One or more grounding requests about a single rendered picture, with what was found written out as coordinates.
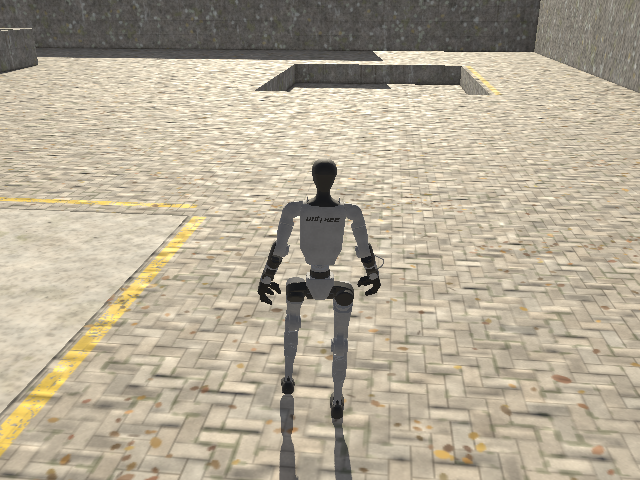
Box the left robot upper arm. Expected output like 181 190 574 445
273 201 302 257

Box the left robot hand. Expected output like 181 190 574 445
257 279 281 305

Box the robot left forearm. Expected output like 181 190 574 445
260 241 283 284

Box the right robot hand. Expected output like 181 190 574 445
357 276 381 296

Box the robot left foot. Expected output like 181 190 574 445
281 376 295 394

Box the right robot upper arm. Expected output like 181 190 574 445
344 202 371 258

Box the robot head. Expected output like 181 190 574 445
306 158 340 207

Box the robot right forearm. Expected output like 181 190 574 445
361 242 379 280

